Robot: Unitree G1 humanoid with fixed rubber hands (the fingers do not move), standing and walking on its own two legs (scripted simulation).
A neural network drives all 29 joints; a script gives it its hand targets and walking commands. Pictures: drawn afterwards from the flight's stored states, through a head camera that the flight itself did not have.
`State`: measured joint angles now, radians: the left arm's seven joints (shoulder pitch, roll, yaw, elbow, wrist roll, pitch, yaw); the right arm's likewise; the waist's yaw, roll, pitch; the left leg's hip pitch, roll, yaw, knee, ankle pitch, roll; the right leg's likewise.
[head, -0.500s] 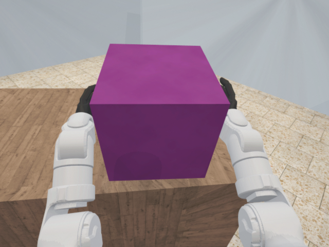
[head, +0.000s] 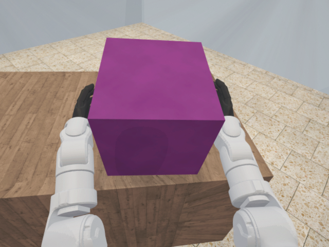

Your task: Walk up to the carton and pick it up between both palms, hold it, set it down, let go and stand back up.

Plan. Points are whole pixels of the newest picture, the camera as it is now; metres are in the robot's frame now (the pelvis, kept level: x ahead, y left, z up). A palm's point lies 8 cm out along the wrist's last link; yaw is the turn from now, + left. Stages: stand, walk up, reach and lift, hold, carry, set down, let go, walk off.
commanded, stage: set down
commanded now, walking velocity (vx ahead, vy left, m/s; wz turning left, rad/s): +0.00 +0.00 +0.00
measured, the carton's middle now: (154, 109) +0.43 +0.02 +0.15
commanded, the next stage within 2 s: none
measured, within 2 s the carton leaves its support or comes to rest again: neither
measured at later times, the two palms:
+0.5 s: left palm (79, 128) +0.37 +0.19 +0.14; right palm (216, 121) +0.39 -0.14 +0.16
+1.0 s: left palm (85, 131) +0.40 +0.19 +0.11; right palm (211, 115) +0.42 -0.13 +0.14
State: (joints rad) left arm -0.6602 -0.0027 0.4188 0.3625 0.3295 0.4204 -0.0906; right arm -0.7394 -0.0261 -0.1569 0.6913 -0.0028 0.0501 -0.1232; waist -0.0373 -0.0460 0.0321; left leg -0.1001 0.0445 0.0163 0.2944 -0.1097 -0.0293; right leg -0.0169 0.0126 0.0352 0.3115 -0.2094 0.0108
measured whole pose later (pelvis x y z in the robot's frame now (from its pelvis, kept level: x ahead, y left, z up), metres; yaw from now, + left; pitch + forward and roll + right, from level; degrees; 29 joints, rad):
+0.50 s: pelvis +0.00 +0.00 +0.00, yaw +0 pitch -5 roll +0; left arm -0.63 -0.02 0.41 0.43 0.33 0.37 -0.07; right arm -0.70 -0.03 -0.16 0.76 -0.03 -0.02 -0.12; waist 0.00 -0.05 0.03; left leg -0.10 0.04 0.02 0.29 -0.11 -0.03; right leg -0.02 0.01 0.03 0.31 -0.21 0.01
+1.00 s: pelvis +0.02 +0.00 +0.00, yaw +0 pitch -2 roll +0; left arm -0.63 -0.01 0.44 0.58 0.33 0.20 -0.03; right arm -0.77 -0.03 -0.22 0.90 -0.09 -0.12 -0.09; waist 0.01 -0.05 0.03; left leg -0.12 0.04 0.02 0.29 -0.13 -0.03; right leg -0.03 0.01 0.03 0.31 -0.23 0.01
